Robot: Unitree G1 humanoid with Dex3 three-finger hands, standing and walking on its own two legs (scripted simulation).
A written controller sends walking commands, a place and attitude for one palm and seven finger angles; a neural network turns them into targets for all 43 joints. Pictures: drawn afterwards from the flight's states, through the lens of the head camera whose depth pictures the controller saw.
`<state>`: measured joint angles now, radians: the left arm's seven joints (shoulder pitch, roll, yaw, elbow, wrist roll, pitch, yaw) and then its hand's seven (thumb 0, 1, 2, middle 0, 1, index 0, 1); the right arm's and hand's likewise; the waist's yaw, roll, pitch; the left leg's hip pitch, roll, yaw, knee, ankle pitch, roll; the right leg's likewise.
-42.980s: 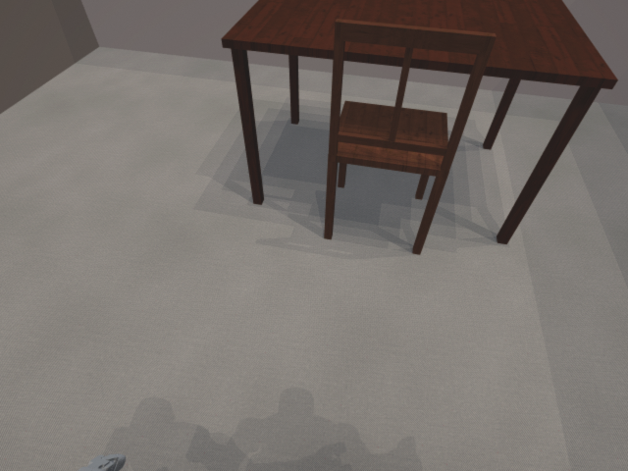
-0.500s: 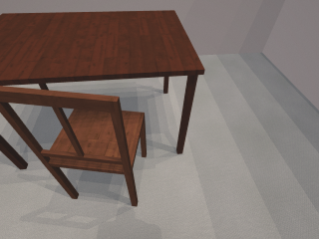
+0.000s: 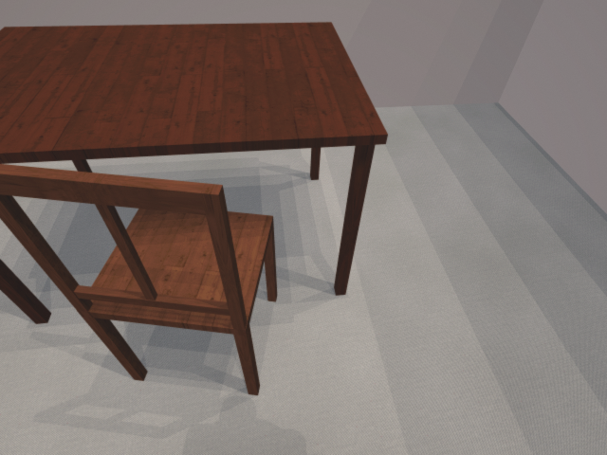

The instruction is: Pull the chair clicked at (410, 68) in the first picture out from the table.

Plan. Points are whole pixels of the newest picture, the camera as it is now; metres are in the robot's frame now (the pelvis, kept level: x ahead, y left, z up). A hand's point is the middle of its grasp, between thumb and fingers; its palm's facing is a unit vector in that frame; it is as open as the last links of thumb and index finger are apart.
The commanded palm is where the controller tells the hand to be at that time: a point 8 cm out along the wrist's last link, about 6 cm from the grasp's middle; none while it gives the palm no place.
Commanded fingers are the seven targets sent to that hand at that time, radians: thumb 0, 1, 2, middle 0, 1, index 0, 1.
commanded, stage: look again from close up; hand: left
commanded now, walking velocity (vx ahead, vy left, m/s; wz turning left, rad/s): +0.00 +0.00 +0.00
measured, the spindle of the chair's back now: (130, 255) +0.47 +0.37 -0.09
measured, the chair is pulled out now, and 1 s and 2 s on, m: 0.16 0.16 0.16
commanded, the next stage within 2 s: raise the hand toward the chair's back in 0.38 s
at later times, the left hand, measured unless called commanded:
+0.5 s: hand out of the picture -0.06 +0.14 -0.18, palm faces +0.06 -0.99 -0.15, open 7.4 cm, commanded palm +0.09 +0.19 -0.07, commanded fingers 0.00 0.85 0.88 -0.20 -0.29 -0.20 -0.29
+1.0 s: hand out of the picture +0.12 +0.15 -0.07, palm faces -0.03 -1.00 +0.02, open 10.0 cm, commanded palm +0.11 +0.22 -0.06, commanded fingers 0.00 0.27 0.63 -0.14 -0.20 -0.14 -0.20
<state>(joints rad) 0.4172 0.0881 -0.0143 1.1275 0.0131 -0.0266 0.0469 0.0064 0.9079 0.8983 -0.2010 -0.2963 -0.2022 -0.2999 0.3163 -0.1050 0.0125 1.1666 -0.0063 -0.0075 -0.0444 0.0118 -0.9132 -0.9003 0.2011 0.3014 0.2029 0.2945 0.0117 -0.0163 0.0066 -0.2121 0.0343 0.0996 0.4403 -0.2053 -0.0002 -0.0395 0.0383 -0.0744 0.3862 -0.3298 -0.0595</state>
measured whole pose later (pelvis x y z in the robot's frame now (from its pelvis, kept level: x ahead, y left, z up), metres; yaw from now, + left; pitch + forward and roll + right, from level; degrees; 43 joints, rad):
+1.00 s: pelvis -0.07 +0.01 -0.10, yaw +1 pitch +12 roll -1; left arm 0.47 0.15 -0.03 0.04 -0.15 -0.44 -0.19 0.02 0.50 0.72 -0.17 -0.23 -0.17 -0.24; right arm 0.12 -0.23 -0.04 0.42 0.01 -0.13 -0.01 0.02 -0.91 -0.90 0.20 0.30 0.20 0.29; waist 0.02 -0.01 -0.16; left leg -0.95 0.05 0.05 1.16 -0.42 0.02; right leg -0.78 0.00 -0.13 1.19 -0.62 -0.07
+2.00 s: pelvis -0.06 +0.04 -0.09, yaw +2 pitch +13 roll -4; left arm 0.31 0.28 0.17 0.05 -0.27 -0.36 -0.32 -0.01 -0.49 0.30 -0.07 -0.08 -0.07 -0.08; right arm 0.21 -0.22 0.04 0.52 0.02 -0.17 -0.05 0.02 -0.90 -0.90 0.21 0.30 0.21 0.30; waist 0.00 0.05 -0.13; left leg -0.95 0.04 0.02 1.12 -0.40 0.06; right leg -0.75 0.01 -0.15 1.08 -0.56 -0.03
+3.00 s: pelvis -0.06 +0.03 -0.09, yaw +1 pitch +15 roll -4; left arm 0.14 0.28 0.17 0.20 -0.27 -0.38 -0.32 -0.01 -0.50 0.30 -0.06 -0.08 -0.06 -0.08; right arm 0.24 -0.26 0.02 0.56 0.03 -0.18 -0.05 0.02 -0.90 -0.90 0.21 0.30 0.21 0.30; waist -0.03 0.05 -0.13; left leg -0.99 0.05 0.03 1.13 -0.41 0.04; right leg -0.80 0.02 -0.14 1.11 -0.58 -0.04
